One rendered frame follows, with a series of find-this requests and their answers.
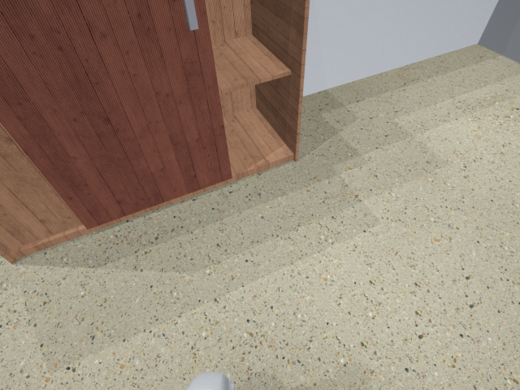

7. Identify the robot left thigh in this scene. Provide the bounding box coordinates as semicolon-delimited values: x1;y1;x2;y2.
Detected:
185;372;235;390

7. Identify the handle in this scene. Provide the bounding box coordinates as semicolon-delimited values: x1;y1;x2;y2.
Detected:
183;0;199;31

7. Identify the wardrobe door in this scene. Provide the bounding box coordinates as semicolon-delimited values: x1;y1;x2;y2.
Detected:
0;124;83;249
0;0;232;230

